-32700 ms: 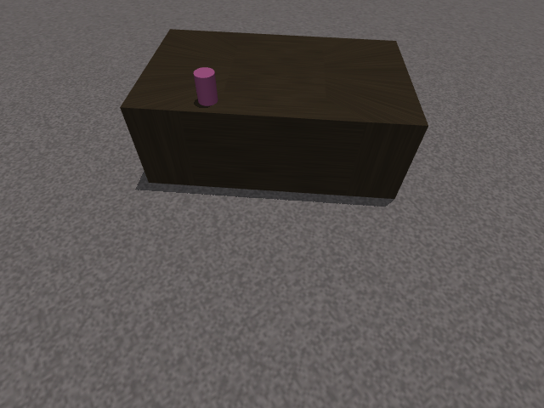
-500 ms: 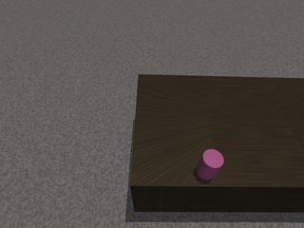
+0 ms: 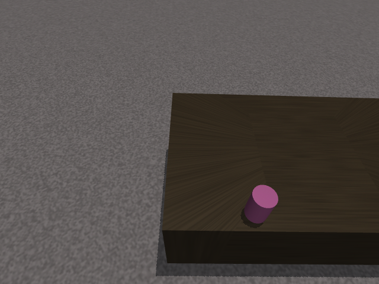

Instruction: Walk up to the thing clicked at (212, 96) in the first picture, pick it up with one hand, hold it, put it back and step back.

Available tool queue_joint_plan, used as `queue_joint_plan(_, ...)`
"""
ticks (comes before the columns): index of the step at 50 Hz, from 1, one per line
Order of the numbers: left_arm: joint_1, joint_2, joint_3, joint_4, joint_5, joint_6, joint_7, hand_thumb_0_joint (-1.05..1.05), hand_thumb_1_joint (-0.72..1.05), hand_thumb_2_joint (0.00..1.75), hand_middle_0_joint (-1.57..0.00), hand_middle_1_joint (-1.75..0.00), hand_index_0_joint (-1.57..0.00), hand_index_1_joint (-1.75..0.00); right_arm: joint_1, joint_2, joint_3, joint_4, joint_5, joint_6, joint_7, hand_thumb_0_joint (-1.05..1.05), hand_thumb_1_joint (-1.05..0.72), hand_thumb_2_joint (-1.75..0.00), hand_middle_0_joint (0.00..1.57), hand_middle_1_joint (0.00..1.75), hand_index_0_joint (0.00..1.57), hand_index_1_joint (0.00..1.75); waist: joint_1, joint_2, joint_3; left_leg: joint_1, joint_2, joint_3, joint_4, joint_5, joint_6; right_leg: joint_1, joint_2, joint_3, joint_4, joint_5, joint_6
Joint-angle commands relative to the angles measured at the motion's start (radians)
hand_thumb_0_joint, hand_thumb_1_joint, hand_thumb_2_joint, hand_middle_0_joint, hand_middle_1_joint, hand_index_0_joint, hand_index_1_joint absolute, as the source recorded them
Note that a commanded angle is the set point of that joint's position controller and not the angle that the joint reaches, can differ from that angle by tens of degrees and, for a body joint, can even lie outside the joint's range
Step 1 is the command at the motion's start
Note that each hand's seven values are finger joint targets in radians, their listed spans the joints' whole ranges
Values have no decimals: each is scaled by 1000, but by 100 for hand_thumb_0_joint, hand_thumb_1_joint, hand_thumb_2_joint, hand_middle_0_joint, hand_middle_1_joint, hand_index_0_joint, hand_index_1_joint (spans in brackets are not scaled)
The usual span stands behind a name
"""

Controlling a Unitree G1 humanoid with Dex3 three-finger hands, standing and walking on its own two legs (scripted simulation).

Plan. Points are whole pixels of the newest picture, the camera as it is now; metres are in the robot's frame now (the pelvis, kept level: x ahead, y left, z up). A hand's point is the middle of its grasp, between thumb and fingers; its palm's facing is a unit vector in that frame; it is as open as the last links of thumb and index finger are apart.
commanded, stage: stand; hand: right
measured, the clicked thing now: (260, 204) +0.41 -0.25 -0.27
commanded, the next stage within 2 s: step back in 0.28 s
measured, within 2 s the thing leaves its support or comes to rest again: neither
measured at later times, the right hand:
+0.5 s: hand out of the picture +0.07 -0.28 -0.17, palm faces -0.01 +0.93 -0.37, open 7.4 cm
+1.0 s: hand out of the picture -0.04 -0.25 -0.17, palm faces -0.14 +0.91 -0.40, open 7.4 cm
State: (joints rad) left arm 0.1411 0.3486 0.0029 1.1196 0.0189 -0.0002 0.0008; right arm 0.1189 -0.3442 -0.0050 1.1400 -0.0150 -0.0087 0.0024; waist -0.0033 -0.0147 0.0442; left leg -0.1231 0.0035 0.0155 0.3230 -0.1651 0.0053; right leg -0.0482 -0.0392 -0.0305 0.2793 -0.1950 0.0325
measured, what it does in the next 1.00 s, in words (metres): walks backwards: left foot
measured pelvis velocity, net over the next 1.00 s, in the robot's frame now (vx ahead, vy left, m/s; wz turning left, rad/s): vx -0.14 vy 0.00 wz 0.09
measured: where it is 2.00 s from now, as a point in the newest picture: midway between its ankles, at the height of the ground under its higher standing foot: outside the picture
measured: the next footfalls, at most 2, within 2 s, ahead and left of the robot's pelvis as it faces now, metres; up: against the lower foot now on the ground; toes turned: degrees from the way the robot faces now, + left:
left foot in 0.88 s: -0.11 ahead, +0.12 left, +0.00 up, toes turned +2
right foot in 1.28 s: -0.18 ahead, -0.12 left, +0.00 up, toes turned +2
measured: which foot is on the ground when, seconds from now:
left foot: down 0.00-0.54, up 0.56-0.86, down 0.88-1.00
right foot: down 0.00-0.92, up 0.94-1.00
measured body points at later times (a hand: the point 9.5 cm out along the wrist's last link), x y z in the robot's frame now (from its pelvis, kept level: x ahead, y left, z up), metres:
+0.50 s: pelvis -0.03 -0.02 -0.02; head +0.02 -0.01 +0.43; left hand +0.06 +0.31 -0.14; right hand +0.08 -0.33 -0.14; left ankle +0.01 +0.11 -0.75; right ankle -0.03 -0.14 -0.75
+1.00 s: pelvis -0.14 +0.00 -0.02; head -0.07 +0.03 +0.42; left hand -0.04 +0.33 -0.16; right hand -0.03 -0.30 -0.14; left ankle -0.15 +0.12 -0.75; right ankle -0.09 -0.14 -0.70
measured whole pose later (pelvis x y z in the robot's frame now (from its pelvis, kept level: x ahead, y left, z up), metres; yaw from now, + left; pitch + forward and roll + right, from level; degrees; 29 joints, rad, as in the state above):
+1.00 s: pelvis -0.14 +0.00 -0.02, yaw +5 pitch -2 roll -1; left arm 0.08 0.40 0.07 0.86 0.02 0.08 0.03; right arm 0.14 -0.35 -0.04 0.92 -0.04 0.05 0.02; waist -0.01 -0.04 0.19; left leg -0.27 0.00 -0.05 0.66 -0.36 0.02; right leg -0.49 0.05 0.09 1.01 -0.54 -0.01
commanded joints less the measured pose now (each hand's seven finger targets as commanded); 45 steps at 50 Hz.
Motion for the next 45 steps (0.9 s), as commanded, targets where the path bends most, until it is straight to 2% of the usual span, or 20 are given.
queue_joint_plan(1,-30,202,38,-56,-3,-24,9,0,90,90,-20,-30,-20,-30,-44,-219,-39,-58,5,-22,-14,0,-90,-90,20,30,20,30,4,20,-51,20,127,-102,-49,117,16,-29,-108,79,-46,89,-46)
queue_joint_plan(13,-25,199,35,-53,-7,-25,11,0,90,90,-20,-30,-20,-30,-40,-224,-36,-56,6,-26,-16,0,-90,-90,20,30,20,30,5,26,-63,38,132,-104,-34,205,17,-22,-110,73,-29,141,-43)
queue_joint_plan(14,-34,269,79,-81,-24,-14,16,0,90,90,-20,-30,-20,-30,-65,-278,-60,-81,17,-6,-8,0,-90,-90,20,30,20,30,3,14,34,-25,126,-125,52,373,46,-109,-80,65,78,273,-49)
queue_joint_plan(18,3,216,78,-124,-28,2,23,0,90,90,-20,-30,-20,-30,-43,-293,-82,-129,28,13,-6,0,-90,-90,20,30,20,30,-5,91,-80,-18,198,-166,65,498,138,-90,-11,10,259,189,-59)
queue_joint_plan(21,33,202,82,-147,-20,18,21,0,90,90,-20,-30,-20,-30,-75,-309,-100,-177,23,27,-9,0,-90,-90,20,30,20,30,3,154,-131,-71,239,-195,81,399,186,-92,16,10,365,4,-70)
queue_joint_plan(24,88,210,93,-154,-11,28,15,0,90,90,-20,-30,-20,-30,-128,-297,-104,-228,16,44,-8,0,-90,-90,20,30,20,30,30,176,-130,-178,230,-193,129,237,194,-75,12,25,400,-80,-88)
queue_joint_plan(25,99,221,100,-157,-7,27,14,0,90,90,-20,-30,-20,-30,-135,-285,-105,-243,16,49,-6,0,-90,-90,20,30,20,30,38,140,-131,-205,188,-174,199,181,173,-80,-20,60,361,-29,-108)
queue_joint_plan(26,105,250,108,-169,-2,21,16,0,90,90,-20,-30,-20,-30,-143,-260,-99,-259,23,55,-3,0,-90,-90,20,30,20,30,53,34,-115,-204,97,-113,334,91,123,-131,-106,145,220,86,-145)
queue_joint_plan(27,72,312,123,-187,5,13,14,0,90,90,-20,-30,-20,-30,-145,-212,-89,-272,30,60,-3,0,-90,-90,20,30,20,30,53,-118,-55,-264,-65,-61,510,-118,43,-177,-245,326,48,200,-209)
queue_joint_plan(28,12,360,133,-225,15,7,18,0,90,90,-20,-30,-20,-30,-108,-192,-85,-273,18,67,-8,0,-90,-90,20,30,20,30,43,-183,-30,-315,-123,-112,712,-411,23,-222,-366,451,11,306,-295)
queue_joint_plan(29,-32,374,135,-250,23,1,22,0,90,90,-20,-30,-20,-30,-62,-210,-91,-261,6,74,-13,0,-90,-90,20,30,20,30,31,-180,-18,-314,-95,-172,845,-458,24,-295,-401,491,36,346,-342)
queue_joint_plan(30,-89,359,136,-276,22,2,26,0,90,90,-20,-30,-20,-30,-3,-234,-96,-246,12,76,-10,0,-90,-90,20,30,20,30,-9,-170,-20,-297,-71,-191,906,-417,23,-314,-385,440,57,342,-340)
queue_joint_plan(32,-151,290,125,-303,21,0,26,0,90,90,-20,-30,-20,-30,46,-245,-105,-230,35,72,-6,0,-90,-90,20,30,20,30,-40,-116,-45,-313,-97,-180,921,-339,16,-236,-247,242,107,357,-269)
queue_joint_plan(33,-135,275,124,-306,25,0,26,0,90,90,-20,-30,-20,-30,50,-241,-102,-237,33,71,-9,0,-90,-90,20,30,20,30,-28,-108,-74,-338,-104,-168,920,-326,9,-174,-222,212,133,370,-248)
queue_joint_plan(36,-26,265,120,-310,26,4,37,0,90,90,-20,-30,-20,-30,0,-235,-81,-275,23,61,-16,0,-90,-90,20,30,20,30,47,-103,-116,-399,-58,-157,735,-335,-13,11,-226,215,205,430,-246)
queue_joint_plan(39,25,267,129,-309,16,15,43,0,90,90,-20,-30,-20,-30,-16,-229,-76,-294,11,50,-21,0,-90,-90,20,30,20,30,76,-154,-147,-394,-25,-116,535,-360,-18,129,-258,225,250,524,-260)
queue_joint_plan(41,0,294,135,-332,7,21,41,0,90,90,-20,-30,-20,-30,46,-232,-81,-284,1,47,-21,0,-90,-90,20,30,20,30,43,-216,-162,-289,3,-84,383,-328,-1,71,-269,223,279,545,-243)
queue_joint_plan(43,-53,303,131,-350,-6,33,32,0,90,90,-20,-30,-20,-30,127,-241,-97,-241,-10,38,-17,0,-90,-90,20,30,20,30,-12,-185,-170,-121,-23,-14,171,-119,13,-70,-219,158,350,442,-193)
queue_joint_plan(44,-54,280,122,-362,-11,39,28,0,90,90,-20,-30,-20,-30,132,-263,-109,-243,-18,36,-15,0,-90,-90,20,30,20,30,-22,-111,-148,-62,7,-59,114,36,24,-172,-172,132,383,300,-138)
queue_joint_plan(45,-41,230,112,-379,-15,41,27,0,90,90,-20,-30,-20,-30,116,-338,-129,-263,-35,34,-13,0,-90,-90,20,30,20,30,-19,110,-157,-3,192,-325,88,219,93,-327,-34,65,536,40,-75)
